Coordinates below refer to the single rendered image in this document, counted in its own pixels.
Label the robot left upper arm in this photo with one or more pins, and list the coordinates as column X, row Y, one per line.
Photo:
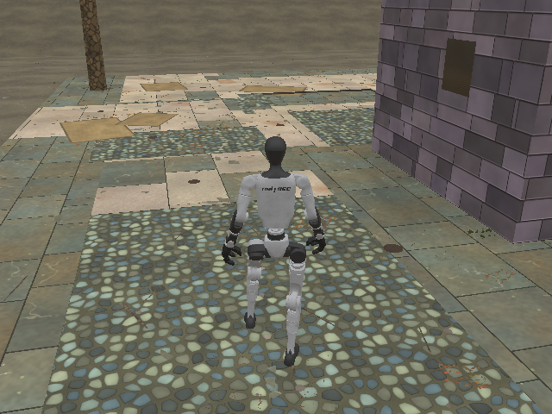
column 248, row 183

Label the robot right forearm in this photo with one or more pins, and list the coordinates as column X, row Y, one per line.
column 317, row 227

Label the robot left hand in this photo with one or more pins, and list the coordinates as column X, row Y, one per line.
column 227, row 252

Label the right robot foot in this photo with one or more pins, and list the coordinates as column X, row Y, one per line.
column 290, row 358

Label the robot right upper arm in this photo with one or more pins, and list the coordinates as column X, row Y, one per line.
column 302, row 182

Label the robot right hand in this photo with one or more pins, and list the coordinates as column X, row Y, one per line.
column 311, row 241

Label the robot head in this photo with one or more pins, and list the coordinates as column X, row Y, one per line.
column 275, row 148

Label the robot left forearm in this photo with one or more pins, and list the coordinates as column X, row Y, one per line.
column 234, row 231

